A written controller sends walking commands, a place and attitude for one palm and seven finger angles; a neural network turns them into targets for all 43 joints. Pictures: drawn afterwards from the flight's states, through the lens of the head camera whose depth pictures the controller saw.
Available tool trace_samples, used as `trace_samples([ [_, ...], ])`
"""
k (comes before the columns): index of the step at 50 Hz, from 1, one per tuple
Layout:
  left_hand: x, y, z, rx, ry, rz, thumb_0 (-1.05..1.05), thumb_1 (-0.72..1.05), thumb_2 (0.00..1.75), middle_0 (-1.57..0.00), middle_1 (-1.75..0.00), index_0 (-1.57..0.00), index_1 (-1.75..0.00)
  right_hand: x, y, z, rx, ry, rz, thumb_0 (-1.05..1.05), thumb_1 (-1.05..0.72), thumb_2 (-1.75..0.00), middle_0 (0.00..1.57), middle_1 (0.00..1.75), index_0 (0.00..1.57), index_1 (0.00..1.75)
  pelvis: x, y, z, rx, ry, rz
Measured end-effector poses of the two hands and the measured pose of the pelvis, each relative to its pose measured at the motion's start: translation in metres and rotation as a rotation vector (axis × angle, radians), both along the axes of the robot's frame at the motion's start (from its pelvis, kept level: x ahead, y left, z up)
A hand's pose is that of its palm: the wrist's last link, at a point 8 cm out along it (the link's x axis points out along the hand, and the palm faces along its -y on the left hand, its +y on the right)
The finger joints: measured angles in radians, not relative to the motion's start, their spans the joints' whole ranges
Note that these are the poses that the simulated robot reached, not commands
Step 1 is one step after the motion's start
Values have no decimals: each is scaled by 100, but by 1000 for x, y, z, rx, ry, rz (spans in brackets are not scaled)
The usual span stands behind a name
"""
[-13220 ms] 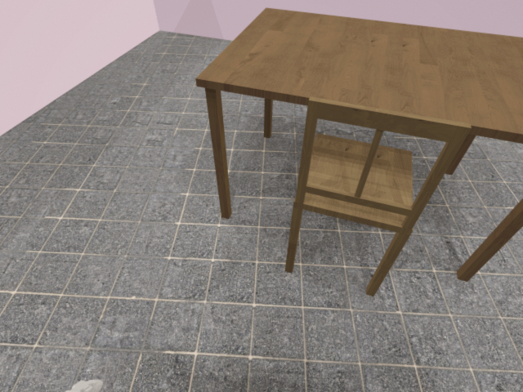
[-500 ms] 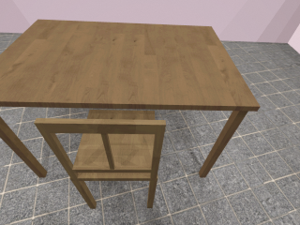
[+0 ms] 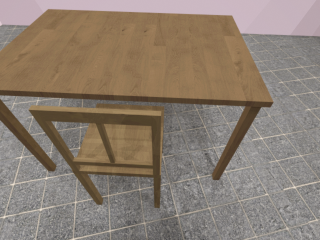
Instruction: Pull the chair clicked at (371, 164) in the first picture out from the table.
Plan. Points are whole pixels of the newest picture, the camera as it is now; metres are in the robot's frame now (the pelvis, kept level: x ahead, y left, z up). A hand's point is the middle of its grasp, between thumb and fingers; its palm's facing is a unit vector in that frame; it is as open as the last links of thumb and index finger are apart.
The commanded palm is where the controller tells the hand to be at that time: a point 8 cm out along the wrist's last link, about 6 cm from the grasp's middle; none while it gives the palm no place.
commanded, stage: come to a stop and stand still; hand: left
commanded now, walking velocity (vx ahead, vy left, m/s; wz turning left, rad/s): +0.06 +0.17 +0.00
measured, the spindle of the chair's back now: (106, 144) +0.43 +0.22 -0.10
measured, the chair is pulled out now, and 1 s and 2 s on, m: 0.00 0.00 0.00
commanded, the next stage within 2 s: look again from close up in 0.92 s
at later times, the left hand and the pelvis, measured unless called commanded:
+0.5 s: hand out of the picture +0.00 +0.23 -0.17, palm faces +0.07 -0.98 -0.21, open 7.4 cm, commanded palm none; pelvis -0.01 +0.05 +0.01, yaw +1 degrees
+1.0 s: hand out of the picture -0.02 +0.20 -0.17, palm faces +0.07 -0.99 -0.15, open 7.4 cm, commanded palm none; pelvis +0.00 +0.05 +0.01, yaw +1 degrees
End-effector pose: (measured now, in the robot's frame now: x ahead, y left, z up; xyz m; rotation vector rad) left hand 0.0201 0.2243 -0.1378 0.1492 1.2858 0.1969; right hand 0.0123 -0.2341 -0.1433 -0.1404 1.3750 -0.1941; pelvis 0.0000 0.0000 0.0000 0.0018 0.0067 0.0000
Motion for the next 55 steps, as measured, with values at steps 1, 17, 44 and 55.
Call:
trace_samples([
  [1,-1,0,0,-2,-5,3,1,93,89,-20,-30,-20,-30,2,-2,2,-6,-6,8,0,-91,-90,20,29,20,30,-1,0,1,1,1,1],
  [17,-27,50,-6,-8,36,16,1,91,89,-20,-30,-20,-29,-10,51,12,-1,-51,32,0,-95,-90,20,30,20,30,-15,37,3,27,-5,15],
  [44,-42,33,-5,-76,121,28,1,91,90,-20,-30,-20,-29,-44,97,6,75,69,-23,0,-90,-90,20,30,20,30,1,53,9,-5,-22,9],
  [55,-46,30,-7,-66,117,12,1,91,90,-20,-30,-20,-29,-32,83,3,58,37,22,1,-91,-90,20,30,20,30,-2,52,5,-11,-16,19],
])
